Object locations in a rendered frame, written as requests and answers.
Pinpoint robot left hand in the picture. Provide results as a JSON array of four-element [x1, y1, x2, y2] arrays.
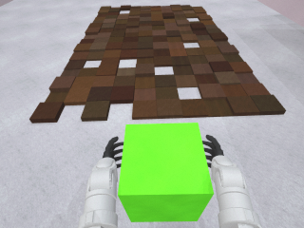
[[103, 136, 124, 168]]

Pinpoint right robot forearm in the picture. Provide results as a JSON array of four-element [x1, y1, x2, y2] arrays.
[[211, 155, 262, 228]]

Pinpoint robot right hand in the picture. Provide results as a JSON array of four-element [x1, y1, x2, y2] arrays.
[[202, 135, 224, 168]]

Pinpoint left robot forearm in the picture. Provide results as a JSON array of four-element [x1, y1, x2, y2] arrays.
[[78, 157, 118, 228]]

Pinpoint carton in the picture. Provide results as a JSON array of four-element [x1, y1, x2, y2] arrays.
[[118, 123, 214, 222]]

